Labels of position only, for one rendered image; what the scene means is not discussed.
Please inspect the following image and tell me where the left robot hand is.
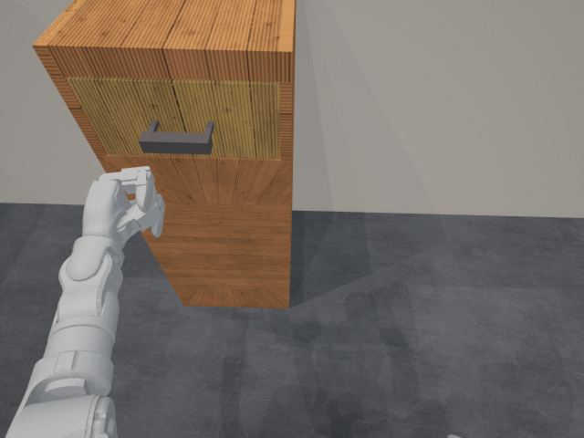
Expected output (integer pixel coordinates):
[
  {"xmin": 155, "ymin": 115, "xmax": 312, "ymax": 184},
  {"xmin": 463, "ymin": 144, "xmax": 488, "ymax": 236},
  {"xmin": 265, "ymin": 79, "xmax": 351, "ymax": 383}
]
[{"xmin": 82, "ymin": 166, "xmax": 166, "ymax": 250}]

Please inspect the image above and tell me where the cabinet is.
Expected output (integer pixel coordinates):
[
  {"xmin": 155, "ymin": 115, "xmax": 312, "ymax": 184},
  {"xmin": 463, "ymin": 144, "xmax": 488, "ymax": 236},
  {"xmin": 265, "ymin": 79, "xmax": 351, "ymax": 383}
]
[{"xmin": 32, "ymin": 0, "xmax": 297, "ymax": 308}]

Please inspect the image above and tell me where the drawer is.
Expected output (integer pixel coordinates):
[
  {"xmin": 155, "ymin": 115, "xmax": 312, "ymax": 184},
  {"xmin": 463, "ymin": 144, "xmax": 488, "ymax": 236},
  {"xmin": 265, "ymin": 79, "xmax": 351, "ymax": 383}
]
[{"xmin": 68, "ymin": 77, "xmax": 280, "ymax": 159}]

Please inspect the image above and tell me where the robot left upper arm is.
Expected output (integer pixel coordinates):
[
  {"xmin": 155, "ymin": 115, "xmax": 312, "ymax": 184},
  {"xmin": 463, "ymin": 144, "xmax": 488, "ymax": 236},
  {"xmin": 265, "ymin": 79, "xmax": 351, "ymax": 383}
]
[{"xmin": 10, "ymin": 394, "xmax": 118, "ymax": 438}]

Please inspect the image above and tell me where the left robot forearm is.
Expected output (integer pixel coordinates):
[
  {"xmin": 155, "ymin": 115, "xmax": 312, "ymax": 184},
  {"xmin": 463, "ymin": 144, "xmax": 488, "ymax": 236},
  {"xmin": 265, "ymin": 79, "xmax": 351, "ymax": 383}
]
[{"xmin": 5, "ymin": 235, "xmax": 125, "ymax": 438}]

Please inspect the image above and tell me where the handle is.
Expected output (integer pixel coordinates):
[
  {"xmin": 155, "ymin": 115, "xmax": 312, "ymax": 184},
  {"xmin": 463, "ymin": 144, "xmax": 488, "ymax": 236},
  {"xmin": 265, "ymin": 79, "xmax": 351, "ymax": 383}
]
[{"xmin": 139, "ymin": 120, "xmax": 214, "ymax": 154}]

